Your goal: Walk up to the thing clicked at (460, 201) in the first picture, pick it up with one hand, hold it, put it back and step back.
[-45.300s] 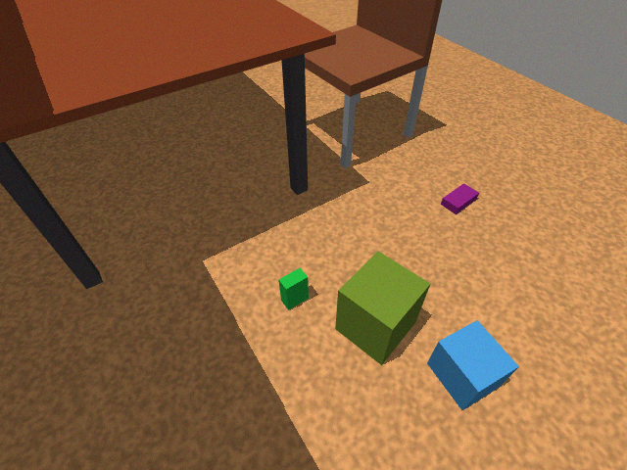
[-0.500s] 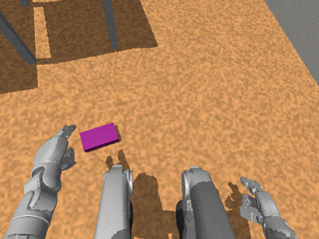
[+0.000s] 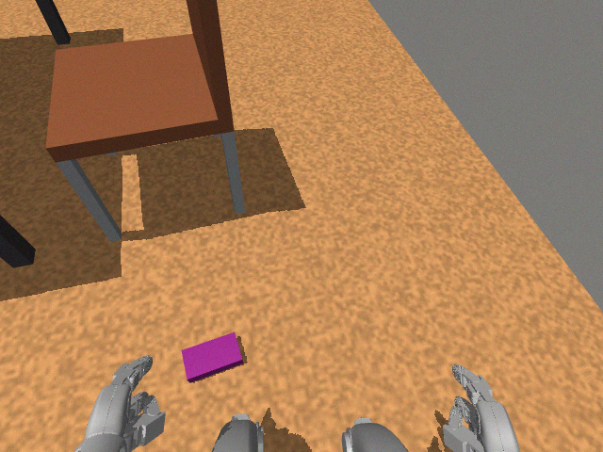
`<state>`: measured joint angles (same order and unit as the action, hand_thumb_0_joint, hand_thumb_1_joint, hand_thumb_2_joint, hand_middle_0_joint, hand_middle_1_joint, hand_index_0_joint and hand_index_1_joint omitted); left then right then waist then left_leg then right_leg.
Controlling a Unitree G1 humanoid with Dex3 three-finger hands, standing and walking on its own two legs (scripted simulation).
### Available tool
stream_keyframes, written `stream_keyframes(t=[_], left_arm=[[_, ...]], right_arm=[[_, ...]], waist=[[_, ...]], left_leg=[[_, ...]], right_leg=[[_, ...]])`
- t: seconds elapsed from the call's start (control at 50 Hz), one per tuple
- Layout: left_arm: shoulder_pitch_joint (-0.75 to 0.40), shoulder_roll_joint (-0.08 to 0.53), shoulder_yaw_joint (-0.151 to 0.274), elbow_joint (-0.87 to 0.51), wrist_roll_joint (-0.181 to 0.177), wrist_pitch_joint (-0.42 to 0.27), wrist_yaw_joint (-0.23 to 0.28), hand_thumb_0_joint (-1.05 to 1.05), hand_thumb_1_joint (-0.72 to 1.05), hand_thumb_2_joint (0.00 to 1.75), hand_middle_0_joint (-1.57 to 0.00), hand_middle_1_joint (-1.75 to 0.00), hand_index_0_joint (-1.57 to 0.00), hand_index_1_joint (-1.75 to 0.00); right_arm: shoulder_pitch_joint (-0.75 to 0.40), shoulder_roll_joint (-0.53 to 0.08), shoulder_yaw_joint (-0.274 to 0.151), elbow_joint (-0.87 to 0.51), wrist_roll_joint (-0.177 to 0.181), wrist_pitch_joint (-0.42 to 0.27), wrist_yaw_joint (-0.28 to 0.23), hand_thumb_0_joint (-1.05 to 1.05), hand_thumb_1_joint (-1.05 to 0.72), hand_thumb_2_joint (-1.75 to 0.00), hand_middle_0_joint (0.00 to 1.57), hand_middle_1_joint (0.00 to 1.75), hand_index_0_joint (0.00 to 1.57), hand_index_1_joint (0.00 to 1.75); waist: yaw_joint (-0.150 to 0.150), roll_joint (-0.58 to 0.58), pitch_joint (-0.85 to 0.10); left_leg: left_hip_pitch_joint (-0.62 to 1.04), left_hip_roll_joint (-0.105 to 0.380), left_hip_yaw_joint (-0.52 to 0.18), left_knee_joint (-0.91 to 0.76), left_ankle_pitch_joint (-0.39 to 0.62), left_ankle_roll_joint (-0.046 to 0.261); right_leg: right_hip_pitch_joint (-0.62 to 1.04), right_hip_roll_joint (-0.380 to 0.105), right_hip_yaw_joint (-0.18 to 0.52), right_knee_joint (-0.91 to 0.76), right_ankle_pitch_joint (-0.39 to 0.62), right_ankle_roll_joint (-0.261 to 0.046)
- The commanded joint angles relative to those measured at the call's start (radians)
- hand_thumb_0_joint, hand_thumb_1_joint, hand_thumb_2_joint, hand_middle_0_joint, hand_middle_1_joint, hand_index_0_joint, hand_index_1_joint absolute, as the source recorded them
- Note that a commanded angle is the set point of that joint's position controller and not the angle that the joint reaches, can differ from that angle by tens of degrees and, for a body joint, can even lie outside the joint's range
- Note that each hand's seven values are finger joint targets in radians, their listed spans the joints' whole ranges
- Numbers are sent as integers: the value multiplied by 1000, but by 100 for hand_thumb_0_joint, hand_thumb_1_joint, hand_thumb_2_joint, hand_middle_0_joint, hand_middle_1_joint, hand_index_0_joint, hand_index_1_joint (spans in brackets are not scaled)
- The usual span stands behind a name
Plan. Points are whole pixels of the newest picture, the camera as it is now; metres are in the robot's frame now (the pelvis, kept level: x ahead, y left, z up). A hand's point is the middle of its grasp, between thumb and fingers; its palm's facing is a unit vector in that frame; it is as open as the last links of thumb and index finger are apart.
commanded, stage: home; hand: left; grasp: from above
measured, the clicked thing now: (212, 356) +0.45 +0.23 -0.65
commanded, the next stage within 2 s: none
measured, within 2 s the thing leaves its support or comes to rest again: neither
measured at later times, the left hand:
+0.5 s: hand (153, 435) +0.18 +0.17 -0.01, palm faces +0.07 -0.98 -0.19, open 7.4 cm
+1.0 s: hand (159, 438) +0.17 +0.17 -0.01, palm faces +0.06 -0.98 -0.20, open 7.4 cm
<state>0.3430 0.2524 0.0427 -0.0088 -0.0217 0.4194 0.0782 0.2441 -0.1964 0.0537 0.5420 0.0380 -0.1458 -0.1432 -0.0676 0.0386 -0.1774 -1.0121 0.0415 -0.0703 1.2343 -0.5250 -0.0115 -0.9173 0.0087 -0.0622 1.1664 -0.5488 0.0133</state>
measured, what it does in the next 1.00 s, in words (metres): stands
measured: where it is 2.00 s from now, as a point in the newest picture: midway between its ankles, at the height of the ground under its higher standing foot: outside the picture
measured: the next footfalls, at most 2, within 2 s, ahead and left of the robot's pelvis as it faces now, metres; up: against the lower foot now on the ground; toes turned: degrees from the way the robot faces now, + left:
none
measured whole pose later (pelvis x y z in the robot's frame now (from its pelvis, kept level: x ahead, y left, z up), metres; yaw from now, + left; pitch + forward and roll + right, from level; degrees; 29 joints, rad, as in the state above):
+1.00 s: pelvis +0.02 -0.01 +0.04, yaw +1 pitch +9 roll -2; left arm 0.50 0.22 0.03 -0.12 -0.05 0.46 0.01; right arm 0.29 -0.22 0.03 0.54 0.01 -0.23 -0.18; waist -0.04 0.04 -0.15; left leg -0.71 0.04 -0.06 1.00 -0.46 -0.03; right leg -0.62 0.00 -0.06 0.95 -0.49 0.00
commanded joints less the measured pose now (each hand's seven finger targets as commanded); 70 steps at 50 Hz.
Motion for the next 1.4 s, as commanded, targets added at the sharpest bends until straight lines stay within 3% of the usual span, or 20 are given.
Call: stream_keyframes(t=[0.0,0.12,0.3,0.32,0.36,0.46,0.64,0.76,0.86,0.98,1.2,1.38], left_arm=[[63,74,62,-259,-40,-10,6,0,90,90,-20,-30,-20,-30],[170,55,48,-313,-42,11,-18,0,90,90,-20,-30,-20,-30],[129,66,44,-303,-27,2,-52,0,90,90,-20,-30,-20,-30],[138,73,54,-304,-25,1,-52,0,90,90,-20,-30,-20,-30],[115,71,46,-314,-24,-6,-54,0,90,90,-20,-30,-20,-30],[133,76,49,-312,-22,-8,-53,0,90,90,-20,-30,-20,-30],[135,67,43,-293,-23,-14,-51,0,90,90,-20,-30,-20,-30],[138,73,51,-293,-29,-13,-51,0,90,90,-20,-30,-20,-30],[125,76,53,-290,-29,-16,-53,0,90,90,-20,-30,-20,-30],[135,79,51,-298,-27,-13,-53,0,90,90,-20,-30,-20,-30],[128,77,49,-302,-27,-10,-55,0,90,90,-20,-30,-20,-30],[145,78,53,-300,-27,-14,-53,0,90,90,-20,-30,-20,-30]], right_arm=[[-4,-127,-52,-163,-8,-79,-44,0,-90,-90,20,30,20,30],[7,-124,-59,-181,-19,-103,-58,0,-90,-90,20,30,20,30],[-6,-146,-73,-175,-31,-136,-56,0,-90,-90,20,30,20,30],[-9,-145,-72,-179,-31,-138,-56,0,-90,-90,20,30,20,30],[-16,-145,-71,-175,-34,-143,-53,0,-90,-90,20,30,20,30],[-18,-148,-73,-166,-35,-149,-52,0,-90,-90,20,30,20,30],[-32,-146,-69,-164,-35,-150,-51,0,-90,-90,20,30,20,30],[-27,-147,-69,-164,-34,-154,-55,0,-90,-90,20,30,20,30],[-33,-148,-68,-165,-32,-153,-54,0,-90,-90,20,30,20,30],[-28,-146,-71,-161,-32,-155,-57,0,-90,-90,20,30,20,30],[-34,-145,-70,-162,-31,-161,-59,0,-90,-90,20,30,20,30],[-26,-143,-73,-158,-33,-158,-60,0,-90,-90,20,30,20,30]], waist=[[10,75,-175],[16,31,-113],[6,0,-43],[18,6,-37],[19,11,-40],[21,27,-70],[27,7,-47],[26,-10,-64],[29,7,-34],[26,5,-58],[32,6,-35],[28,-7,-72]], left_leg=[[349,-21,-1,-306,236,14],[408,-30,19,-350,322,20],[435,-39,36,-378,277,27],[432,-41,40,-379,275,27],[436,-43,35,-385,254,26],[465,-40,34,-379,316,23],[439,-41,32,-393,241,24],[443,-42,39,-375,272,28],[421,-41,37,-394,202,27],[436,-39,41,-382,247,26],[422,-39,41,-392,200,25],[441,-39,43,-367,273,26]], right_leg=[[211,25,-4,-269,256,-24],[288,29,-16,-339,319,-21],[292,20,-12,-383,281,-9],[294,17,-11,-385,280,-8],[298,17,-11,-389,262,-8],[319,16,-8,-375,319,-11],[307,17,-9,-388,253,-10],[320,13,-1,-391,288,-4],[300,14,-2,-398,217,-8],[307,13,1,-390,258,-8],[293,13,0,-396,209,-9],[316,12,4,-388,283,-6]])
